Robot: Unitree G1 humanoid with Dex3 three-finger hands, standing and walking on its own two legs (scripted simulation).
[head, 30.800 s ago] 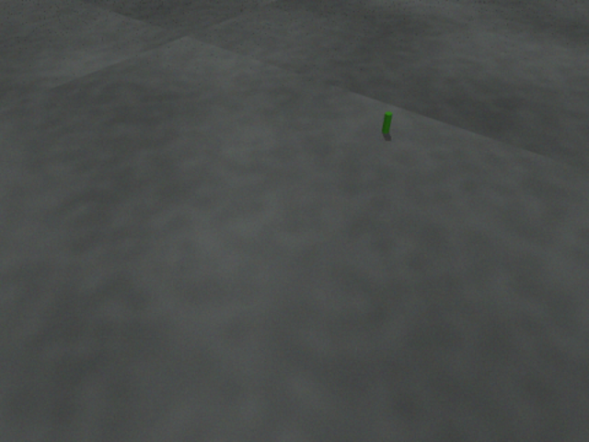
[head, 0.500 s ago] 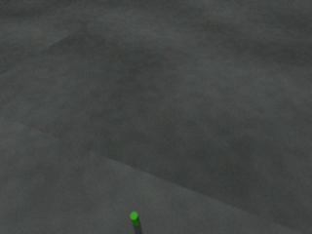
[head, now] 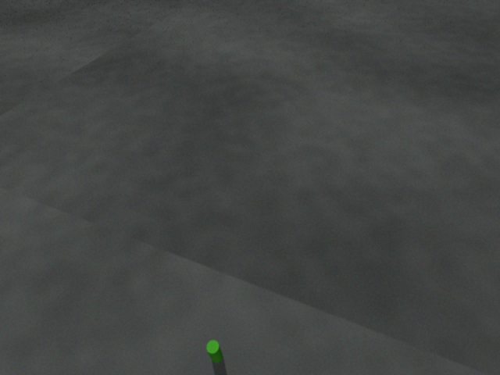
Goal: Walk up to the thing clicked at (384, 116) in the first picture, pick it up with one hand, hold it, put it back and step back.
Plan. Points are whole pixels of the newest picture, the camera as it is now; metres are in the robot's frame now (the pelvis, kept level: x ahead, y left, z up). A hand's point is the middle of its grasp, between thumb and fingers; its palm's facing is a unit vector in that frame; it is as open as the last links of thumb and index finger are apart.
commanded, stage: stand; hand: left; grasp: from the side
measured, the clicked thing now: (214, 351) +0.37 +0.18 -0.72
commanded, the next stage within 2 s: step back in 0.56 s
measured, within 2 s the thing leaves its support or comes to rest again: neither
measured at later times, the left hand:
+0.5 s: hand out of the picture +0.07 +0.25 -0.16, palm faces -0.01 -0.94 -0.34, open 7.4 cm
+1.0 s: hand out of the picture +0.09 +0.32 -0.18, palm faces +0.00 -0.93 -0.36, open 7.4 cm
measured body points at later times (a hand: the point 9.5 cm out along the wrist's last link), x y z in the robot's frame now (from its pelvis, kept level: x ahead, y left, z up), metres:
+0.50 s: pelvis +0.00 +0.00 +0.00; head +0.01 -0.01 +0.45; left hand +0.07 +0.30 -0.13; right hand +0.08 -0.30 -0.14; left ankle +0.00 +0.13 -0.75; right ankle +0.01 -0.13 -0.75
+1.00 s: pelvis -0.06 +0.06 -0.02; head +0.02 +0.09 +0.42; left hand +0.09 +0.37 -0.16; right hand -0.01 -0.26 -0.13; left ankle -0.05 +0.14 -0.75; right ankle -0.06 -0.10 -0.68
